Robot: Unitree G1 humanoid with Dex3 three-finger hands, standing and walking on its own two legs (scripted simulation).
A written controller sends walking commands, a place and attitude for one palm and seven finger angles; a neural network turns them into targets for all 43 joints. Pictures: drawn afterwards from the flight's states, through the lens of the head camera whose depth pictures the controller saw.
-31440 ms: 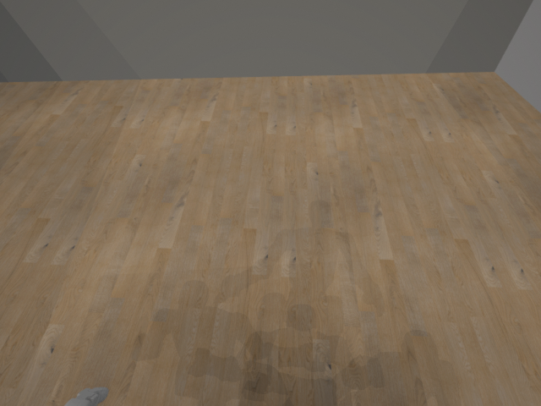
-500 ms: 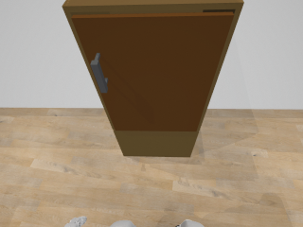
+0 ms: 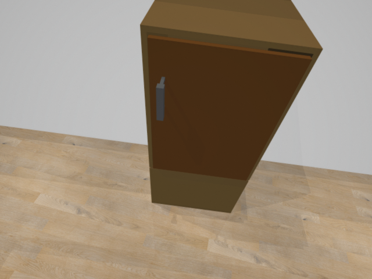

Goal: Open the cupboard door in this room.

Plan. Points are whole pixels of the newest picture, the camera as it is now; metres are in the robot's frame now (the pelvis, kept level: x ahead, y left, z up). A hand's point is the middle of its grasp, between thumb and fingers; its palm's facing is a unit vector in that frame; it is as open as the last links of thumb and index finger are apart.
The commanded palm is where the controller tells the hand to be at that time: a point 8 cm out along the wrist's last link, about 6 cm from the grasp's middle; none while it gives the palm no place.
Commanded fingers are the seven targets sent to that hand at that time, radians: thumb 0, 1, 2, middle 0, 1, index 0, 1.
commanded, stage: come to a stop and stand still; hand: left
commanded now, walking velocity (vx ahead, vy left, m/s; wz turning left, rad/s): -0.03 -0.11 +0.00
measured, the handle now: (161, 99) +0.59 +0.13 +0.04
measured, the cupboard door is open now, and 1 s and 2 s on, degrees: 0 0 0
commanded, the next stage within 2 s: look again from close up in 0.06 s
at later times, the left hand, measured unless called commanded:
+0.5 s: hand out of the picture +0.04 +0.15 -0.18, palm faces +0.02 -0.98 -0.21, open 7.3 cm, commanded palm none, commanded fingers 0.00 0.90 0.90 -0.20 -0.30 -0.20 -0.30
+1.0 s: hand out of the picture -0.08 +0.18 -0.19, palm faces +0.02 -0.98 -0.20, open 7.4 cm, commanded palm none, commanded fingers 0.00 0.90 0.90 -0.20 -0.30 -0.20 -0.30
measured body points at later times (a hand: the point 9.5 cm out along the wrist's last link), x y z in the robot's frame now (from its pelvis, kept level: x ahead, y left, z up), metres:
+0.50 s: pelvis -0.01 -0.03 -0.01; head -0.03 -0.03 +0.44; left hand +0.04 +0.20 -0.17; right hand +0.02 -0.27 -0.16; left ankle -0.03 +0.11 -0.75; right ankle -0.02 -0.14 -0.75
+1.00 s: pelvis -0.04 +0.00 -0.01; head -0.07 +0.01 +0.44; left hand -0.08 +0.23 -0.17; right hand -0.06 -0.24 -0.16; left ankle -0.03 +0.11 -0.75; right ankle -0.02 -0.13 -0.74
